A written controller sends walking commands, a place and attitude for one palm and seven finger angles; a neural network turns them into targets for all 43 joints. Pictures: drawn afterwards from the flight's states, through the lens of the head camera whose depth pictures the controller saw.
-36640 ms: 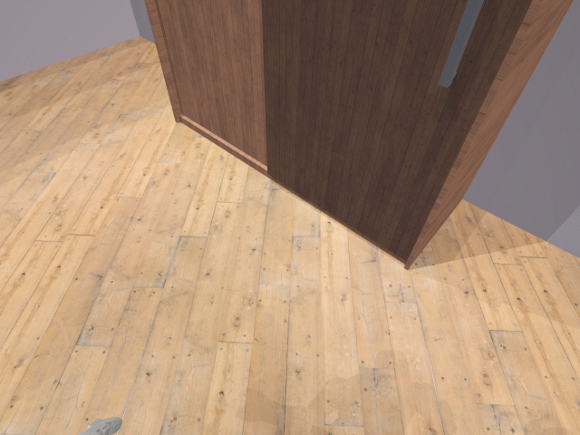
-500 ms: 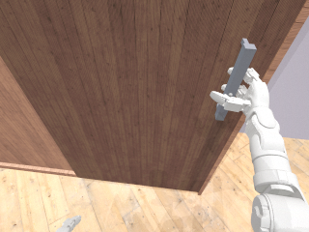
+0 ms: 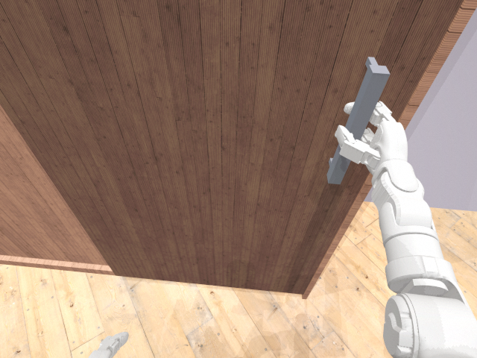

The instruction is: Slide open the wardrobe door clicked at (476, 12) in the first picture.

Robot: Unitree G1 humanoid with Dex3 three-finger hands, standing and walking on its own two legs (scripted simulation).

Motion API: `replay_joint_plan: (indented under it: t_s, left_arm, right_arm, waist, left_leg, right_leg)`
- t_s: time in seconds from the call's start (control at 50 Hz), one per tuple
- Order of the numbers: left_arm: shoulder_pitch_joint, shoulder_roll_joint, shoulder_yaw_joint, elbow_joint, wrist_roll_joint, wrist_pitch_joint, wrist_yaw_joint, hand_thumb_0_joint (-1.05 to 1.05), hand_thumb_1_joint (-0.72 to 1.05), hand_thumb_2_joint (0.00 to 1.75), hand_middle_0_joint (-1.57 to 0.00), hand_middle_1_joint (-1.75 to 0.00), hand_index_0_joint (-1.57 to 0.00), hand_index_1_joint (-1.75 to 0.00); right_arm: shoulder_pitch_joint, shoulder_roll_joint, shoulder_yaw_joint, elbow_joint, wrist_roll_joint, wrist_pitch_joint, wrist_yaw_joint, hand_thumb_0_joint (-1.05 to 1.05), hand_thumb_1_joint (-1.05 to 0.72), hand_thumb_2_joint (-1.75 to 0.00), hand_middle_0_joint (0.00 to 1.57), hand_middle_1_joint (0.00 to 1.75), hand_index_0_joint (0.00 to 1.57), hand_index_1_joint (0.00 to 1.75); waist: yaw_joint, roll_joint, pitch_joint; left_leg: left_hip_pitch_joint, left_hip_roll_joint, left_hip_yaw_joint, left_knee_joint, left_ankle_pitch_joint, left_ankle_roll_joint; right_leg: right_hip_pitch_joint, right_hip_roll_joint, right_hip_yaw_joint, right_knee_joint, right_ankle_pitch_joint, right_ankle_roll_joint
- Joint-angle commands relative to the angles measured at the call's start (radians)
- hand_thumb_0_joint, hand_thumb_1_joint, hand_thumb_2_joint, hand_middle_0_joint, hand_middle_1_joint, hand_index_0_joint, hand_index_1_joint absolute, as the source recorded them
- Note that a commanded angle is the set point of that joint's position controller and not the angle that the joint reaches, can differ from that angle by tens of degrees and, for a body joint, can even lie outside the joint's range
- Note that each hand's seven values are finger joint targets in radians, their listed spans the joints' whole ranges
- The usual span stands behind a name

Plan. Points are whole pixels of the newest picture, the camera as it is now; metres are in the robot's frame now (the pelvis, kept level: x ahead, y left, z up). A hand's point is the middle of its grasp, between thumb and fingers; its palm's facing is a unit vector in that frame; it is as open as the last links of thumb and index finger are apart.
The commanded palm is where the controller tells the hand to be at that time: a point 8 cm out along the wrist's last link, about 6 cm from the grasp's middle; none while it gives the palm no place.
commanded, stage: grip the handle and tug to test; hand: right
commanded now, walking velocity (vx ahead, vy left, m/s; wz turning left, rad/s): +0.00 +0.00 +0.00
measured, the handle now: (350, 127) +0.49 -0.15 +0.16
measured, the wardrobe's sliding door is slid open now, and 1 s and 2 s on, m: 0.00 0.00 0.06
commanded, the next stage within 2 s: tug the door sideways, standing still in 0.50 s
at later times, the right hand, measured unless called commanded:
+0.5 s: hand (347, 144) +0.43 -0.13 +0.16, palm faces +0.01 +1.00 +0.02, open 6.6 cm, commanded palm +0.38 -0.19 +0.16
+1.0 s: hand (341, 141) +0.44 -0.12 +0.17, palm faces +0.08 +1.00 -0.01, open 6.0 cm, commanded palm +0.41 -0.13 +0.16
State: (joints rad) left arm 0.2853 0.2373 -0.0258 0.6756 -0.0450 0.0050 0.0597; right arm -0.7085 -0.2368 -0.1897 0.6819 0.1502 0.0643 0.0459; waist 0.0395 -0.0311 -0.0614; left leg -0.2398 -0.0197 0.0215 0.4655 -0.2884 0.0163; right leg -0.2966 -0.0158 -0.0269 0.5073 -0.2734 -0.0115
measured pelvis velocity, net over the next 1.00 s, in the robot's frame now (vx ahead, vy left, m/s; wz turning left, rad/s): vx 0.03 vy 0.00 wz -0.04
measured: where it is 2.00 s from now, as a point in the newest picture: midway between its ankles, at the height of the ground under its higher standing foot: outside the picture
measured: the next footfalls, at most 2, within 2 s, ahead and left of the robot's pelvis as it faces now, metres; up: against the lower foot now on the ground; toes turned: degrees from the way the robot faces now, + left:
right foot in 1.98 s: +0.07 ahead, -0.05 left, +0.00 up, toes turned -9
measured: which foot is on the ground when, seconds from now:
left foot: down 0.00-1.00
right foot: down 0.00-1.00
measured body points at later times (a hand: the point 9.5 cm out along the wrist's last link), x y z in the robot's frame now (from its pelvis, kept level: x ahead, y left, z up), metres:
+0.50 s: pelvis +0.02 +0.00 +0.00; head +0.02 +0.01 +0.45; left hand +0.12 +0.26 -0.10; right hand +0.43 -0.19 +0.17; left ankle -0.03 +0.11 -0.74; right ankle -0.01 -0.11 -0.74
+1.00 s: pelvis +0.03 +0.00 +0.00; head +0.04 +0.02 +0.45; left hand +0.18 +0.23 -0.11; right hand +0.43 -0.18 +0.17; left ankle -0.03 +0.11 -0.74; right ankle -0.01 -0.11 -0.74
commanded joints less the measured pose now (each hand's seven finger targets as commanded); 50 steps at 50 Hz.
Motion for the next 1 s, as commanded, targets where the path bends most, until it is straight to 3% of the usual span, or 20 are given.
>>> replay_joint_plan:
  t_s: [0.0, 0.06, 0.1, 0.12, 0.2, 0.22, 0.28, 0.3, 0.36, 0.56, 0.58, 0.64, 0.7, 0.76, 0.8, 0.86, 0.9, 0.94, 0.98]
  left_arm:
    - [-0.03, 0.134, 0.048, -0.119, 0.003, -0.04, 0.012, 0.0, 0.9, 0.9, -0.2, -0.3, -0.2, -0.3]
    - [-0.028, 0.14, 0.048, -0.115, 0.003, -0.039, 0.015, 0.0, 0.9, 0.9, -0.2, -0.3, -0.2, -0.3]
    - [-0.031, 0.137, 0.048, -0.122, 0.001, -0.042, 0.014, 0.0, 0.9, 0.9, -0.2, -0.3, -0.2, -0.3]
    - [-0.036, 0.135, 0.046, -0.128, 0.001, -0.043, 0.013, 0.0, 0.9, 0.9, -0.2, -0.3, -0.2, -0.3]
    - [-0.044, 0.133, 0.05, -0.142, -0.001, -0.046, 0.006, 0.0, 0.9, 0.9, -0.2, -0.3, -0.2, -0.3]
    - [-0.045, 0.132, 0.051, -0.147, 0.0, -0.048, 0.005, 0.0, 0.9, 0.9, -0.2, -0.3, -0.2, -0.3]
    - [-0.055, 0.136, 0.053, -0.16, -0.004, -0.045, 0.004, 0.0, 0.9, 0.9, -0.2, -0.3, -0.2, -0.3]
    - [-0.064, 0.133, 0.052, -0.167, -0.005, -0.045, 0.003, 0.0, 0.9, 0.9, -0.2, -0.3, -0.2, -0.3]
    - [-0.073, 0.134, 0.053, -0.176, -0.007, -0.042, 0.001, 0.0, 0.9, 0.9, -0.2, -0.3, -0.2, -0.3]
    - [-0.107, 0.125, 0.055, -0.219, -0.003, -0.02, -0.007, 0.0, 0.9, 0.9, -0.2, -0.3, -0.2, -0.3]
    - [-0.114, 0.123, 0.054, -0.223, -0.004, -0.018, -0.008, 0.0, 0.9, 0.9, -0.2, -0.3, -0.2, -0.3]
    - [-0.102, 0.13, 0.051, -0.187, 0.0, -0.013, 0.007, 0.0, 0.9, 0.9, -0.2, -0.3, -0.2, -0.3]
    - [-0.104, 0.119, 0.05, -0.167, 0.001, -0.02, 0.01, 0.0, 0.9, 0.9, -0.2, -0.3, -0.2, -0.3]
    - [-0.078, 0.12, 0.061, -0.149, 0.011, -0.02, 0.01, 0.0, 0.9, 0.9, -0.2, -0.3, -0.2, -0.3]
    - [-0.074, 0.112, 0.059, -0.14, 0.018, -0.02, 0.007, 0.0, 0.9, 0.9, -0.2, -0.3, -0.2, -0.3]
    - [-0.086, 0.11, 0.056, -0.133, 0.02, -0.022, 0.006, 0.0, 0.9, 0.9, -0.2, -0.3, -0.2, -0.3]
    - [-0.1, 0.106, 0.051, -0.132, 0.02, -0.03, 0.006, 0.0, 0.9, 0.9, -0.2, -0.3, -0.2, -0.3]
    - [-0.096, 0.106, 0.051, -0.124, 0.022, -0.034, 0.006, 0.0, 0.9, 0.9, -0.2, -0.3, -0.2, -0.3]
    - [-0.078, 0.1, 0.05, -0.119, 0.024, -0.034, 0.001, 0.0, 0.9, 0.9, -0.2, -0.3, -0.2, -0.3]
  right_arm:
    - [-0.481, -0.146, -0.004, -0.236, 0.009, -0.081, 0.023, 0.0, -0.9, -0.9, 0.45, 1.4, 0.45, 1.4]
    - [-0.474, -0.184, -0.037, -0.204, 0.016, -0.087, 0.025, 0.0, -0.9, -0.9, 0.45, 1.4, 0.45, 1.4]
    - [-0.425, -0.179, -0.043, -0.206, 0.017, -0.09, 0.031, 0.0, -0.9, -0.9, 0.45, 1.4, 0.45, 1.4]
    - [-0.439, -0.164, -0.025, -0.236, 0.017, -0.095, 0.034, 0.0, -0.9, -0.9, 0.45, 1.4, 0.45, 1.4]
    - [-0.347, -0.168, -0.036, -0.298, 0.017, -0.098, 0.035, 0.0, -0.9, -0.9, 0.45, 1.4, 0.45, 1.4]
    - [-0.313, -0.162, -0.043, -0.306, 0.023, -0.092, 0.036, 0.0, -0.9, -0.9, 0.45, 1.4, 0.45, 1.4]
    - [-0.272, -0.182, -0.054, -0.362, 0.025, -0.084, 0.042, 0.0, -0.9, -0.9, 0.45, 1.4, 0.45, 1.4]
    - [-0.235, -0.158, -0.039, -0.365, 0.027, -0.074, 0.045, 0.0, -0.9, -0.9, 0.45, 1.4, 0.45, 1.4]
    - [-0.177, -0.167, -0.053, -0.407, 0.032, -0.052, 0.044, 0.0, -0.9, -0.9, 0.45, 1.4, 0.45, 1.4]
    - [0.068, -0.198, -0.117, -0.629, 0.046, 0.047, 0.048, 0.0, -0.9, -0.9, 0.45, 1.4, 0.45, 1.4]
    - [0.068, -0.181, -0.102, -0.656, 0.046, 0.057, 0.048, 0.0, -0.9, -0.9, 0.45, 1.4, 0.45, 1.4]
    - [-0.173, -0.176, -0.052, -0.618, 0.032, 0.08, 0.029, 0.0, -0.9, -0.9, 0.45, 1.4, 0.45, 1.4]
    - [-0.247, -0.048, 0.047, -0.585, 0.029, 0.104, 0.011, 0.0, -0.9, -0.9, 0.45, 1.4, 0.45, 1.4]
    - [-0.281, -0.022, 0.074, -0.596, 0.017, 0.112, -0.01, 0.0, -0.9, -0.9, 0.45, 1.4, 0.45, 1.4]
    - [-0.31, 0.024, 0.119, -0.596, 0.008, 0.114, -0.017, 0.0, -0.9, -0.9, 0.45, 1.4, 0.45, 1.4]
    - [-0.318, 0.092, 0.176, -0.535, 0.011, 0.102, -0.023, 0.0, -0.9, -0.9, 0.45, 1.4, 0.45, 1.4]
    - [-0.368, 0.123, 0.203, -0.523, 0.011, 0.079, -0.027, 0.0, -0.9, -0.9, 0.45, 1.4, 0.45, 1.4]
    - [-0.401, 0.142, 0.231, -0.511, 0.002, 0.056, -0.03, 0.0, -0.9, -0.9, 0.45, 1.4, 0.45, 1.4]
    - [-0.397, 0.171, 0.262, -0.502, -0.006, 0.056, -0.023, 0.0, -0.9, -0.9, 0.45, 1.4, 0.45, 1.4]
  waist:
    - [0.006, 0.033, -0.309]
    - [0.008, 0.064, -0.285]
    - [-0.009, 0.069, -0.302]
    - [-0.008, 0.039, -0.309]
    - [-0.03, 0.012, -0.344]
    - [-0.035, 0.044, -0.346]
    - [-0.042, 0.059, -0.339]
    - [-0.046, 0.04, -0.321]
    - [-0.054, 0.045, -0.309]
    - [-0.091, 0.039, -0.344]
    - [-0.089, 0.025, -0.338]
    - [-0.026, 0.035, -0.268]
    - [0.002, -0.005, -0.249]
    - [0.004, -0.009, -0.346]
    - [0.006, -0.022, -0.391]
    - [0.021, 0.07, -0.345]
    - [0.028, 0.075, -0.312]
    - [0.034, 0.052, -0.309]
    - [0.027, -0.003, -0.348]
  left_leg:
    - [0.048, -0.003, 0.005, -0.026, 0.44, 0.009]
    - [0.053, -0.002, 0.004, -0.034, 0.424, 0.006]
    - [0.073, -0.002, 0.005, -0.031, 0.425, 0.008]
    - [0.074, -0.002, 0.005, -0.028, 0.44, 0.01]
    - [0.108, -0.002, 0.003, -0.02, 0.494, 0.013]
    - [0.122, -0.003, 0.005, -0.02, 0.517, 0.01]
    - [0.147, -0.003, 0.005, -0.02, 0.537, 0.01]
    - [0.144, -0.003, 0.006, -0.023, 0.537, 0.01]
    - [0.162, -0.002, 0.006, -0.026, 0.565, 0.009]
    - [0.256, 0.01, 0.004, -0.007, 0.783, 0.004]
    - [0.245, 0.009, 0.006, -0.011, 0.775, 0.003]
    - [0.161, 0.003, 0.006, -0.035, 0.685, 0.001]
    - [0.081, 0.0, 0.014, -0.045, 0.614, 0.001]
    - [0.094, 0.003, 0.016, -0.014, 0.718, -0.001]
    - [0.086, 0.004, 0.02, -0.005, 0.73, -0.003]
    - [0.072, 0.002, 0.029, -0.021, 0.635, -0.003]
    - [0.051, 0.002, 0.029, -0.034, 0.556, 0.0]
    - [0.044, 0.002, 0.028, -0.031, 0.558, 0.004]
    - [0.034, 0.005, 0.028, -0.003, 0.642, 0.004]
  right_leg:
    - [0.207, 0.004, 0.014, -0.01, 0.392, -0.031]
    - [0.183, 0.002, 0.013, -0.017, 0.359, -0.034]
    - [0.176, 0.005, 0.009, -0.02, 0.355, -0.033]
    - [0.189, 0.006, 0.009, -0.021, 0.373, -0.032]
    - [0.212, 0.004, 0.002, -0.016, 0.438, -0.03]
    - [0.208, 0.004, -0.001, -0.016, 0.45, -0.032]
    - [0.2, 0.002, -0.006, -0.024, 0.455, -0.033]
    - [0.201, 0.002, -0.01, -0.028, 0.455, -0.032]
    - [0.199, 0.0, -0.016, -0.031, 0.474, -0.033]
    - [0.231, -0.006, -0.034, -0.032, 0.672, -0.027]
    - [0.24, -0.006, -0.035, -0.033, 0.677, -0.025]
    - [0.254, -0.008, -0.021, -0.027, 0.611, -0.028]
    - [0.285, -0.008, -0.009, -0.018, 0.587, -0.023]
    - [0.342, -0.008, 0.003, 0.023, 0.762, -0.024]
    - [0.37, -0.004, 0.011, 0.033, 0.798, -0.02]
    - [0.333, -0.003, 0.024, 0.011, 0.645, -0.02]
    - [0.316, 0.003, 0.028, -0.006, 0.539, -0.021]
    - [0.334, 0.002, 0.029, 0.001, 0.559, -0.025]
    - [0.372, 0.0, 0.038, 0.032, 0.721, -0.026]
